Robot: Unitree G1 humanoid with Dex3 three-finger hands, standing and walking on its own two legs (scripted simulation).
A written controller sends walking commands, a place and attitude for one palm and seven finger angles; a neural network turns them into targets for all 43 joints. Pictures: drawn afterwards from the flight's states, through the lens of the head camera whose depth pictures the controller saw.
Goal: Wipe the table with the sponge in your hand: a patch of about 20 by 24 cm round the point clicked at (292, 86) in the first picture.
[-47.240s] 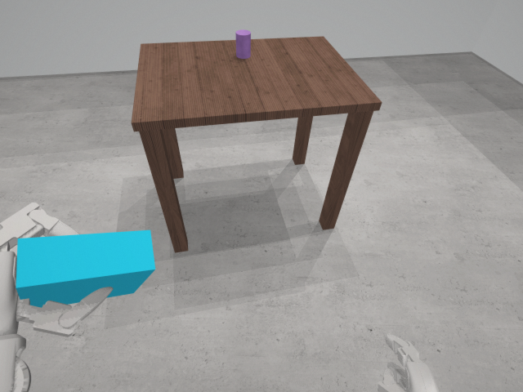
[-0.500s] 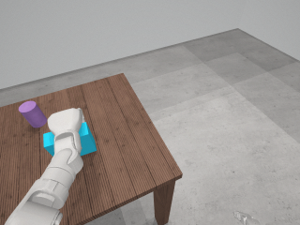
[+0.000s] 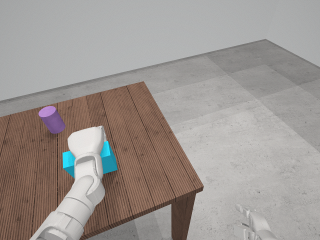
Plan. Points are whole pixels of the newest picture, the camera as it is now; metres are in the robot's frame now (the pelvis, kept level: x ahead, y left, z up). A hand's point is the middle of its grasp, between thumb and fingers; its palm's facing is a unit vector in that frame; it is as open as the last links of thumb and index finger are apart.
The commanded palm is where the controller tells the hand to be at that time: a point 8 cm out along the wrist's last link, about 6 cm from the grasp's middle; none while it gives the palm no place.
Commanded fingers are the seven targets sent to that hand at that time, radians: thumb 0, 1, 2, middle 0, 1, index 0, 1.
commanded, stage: wipe back along the middle lane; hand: left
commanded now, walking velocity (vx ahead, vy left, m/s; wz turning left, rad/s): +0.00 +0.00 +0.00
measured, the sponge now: (94, 165) +0.33 +0.24 -0.02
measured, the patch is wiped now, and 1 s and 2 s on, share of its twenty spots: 0.45 0.55 0.65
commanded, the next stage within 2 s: slide across to the third lane in 0.84 s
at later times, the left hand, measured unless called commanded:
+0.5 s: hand (97, 163) +0.29 +0.20 +0.04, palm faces +0.05 -0.08 -1.00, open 9.1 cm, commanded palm +0.24 +0.19 +0.06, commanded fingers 0.00 0.10 1.30 -1.20 -1.60 -1.20 -1.60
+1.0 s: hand (100, 179) +0.25 +0.18 +0.04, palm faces +0.05 -0.11 -0.99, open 9.0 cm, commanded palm +0.21 +0.17 +0.07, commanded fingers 0.00 0.10 1.30 -1.20 -1.60 -1.20 -1.60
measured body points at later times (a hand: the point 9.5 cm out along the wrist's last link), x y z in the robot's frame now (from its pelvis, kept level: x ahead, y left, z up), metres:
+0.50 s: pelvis +0.00 +0.00 +0.00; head -0.02 -0.04 +0.45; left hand +0.29 +0.20 +0.09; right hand +0.22 -0.22 -0.09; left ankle +0.00 +0.10 -0.73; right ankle -0.04 -0.10 -0.73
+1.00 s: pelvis -0.01 -0.02 +0.00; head -0.04 -0.06 +0.45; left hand +0.24 +0.18 +0.09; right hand +0.23 -0.23 -0.08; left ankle +0.00 +0.10 -0.73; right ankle -0.04 -0.10 -0.73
